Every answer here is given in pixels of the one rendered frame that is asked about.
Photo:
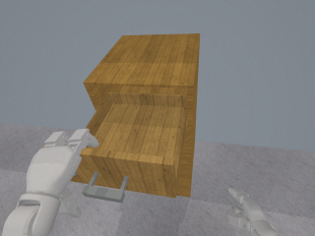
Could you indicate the handle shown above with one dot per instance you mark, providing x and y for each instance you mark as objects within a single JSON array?
[{"x": 105, "y": 194}]

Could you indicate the cabinet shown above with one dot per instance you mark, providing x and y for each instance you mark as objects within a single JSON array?
[{"x": 154, "y": 64}]

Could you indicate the right robot forearm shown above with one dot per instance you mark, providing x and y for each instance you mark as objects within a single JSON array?
[{"x": 261, "y": 227}]

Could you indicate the left robot forearm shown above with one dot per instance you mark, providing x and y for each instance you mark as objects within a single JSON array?
[{"x": 34, "y": 215}]

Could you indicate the robot right hand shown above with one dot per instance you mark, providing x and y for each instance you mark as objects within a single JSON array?
[{"x": 242, "y": 217}]

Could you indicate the drawer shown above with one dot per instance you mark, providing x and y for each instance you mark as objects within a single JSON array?
[{"x": 140, "y": 135}]

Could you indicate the robot left hand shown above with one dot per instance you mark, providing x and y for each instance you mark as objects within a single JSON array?
[{"x": 53, "y": 166}]

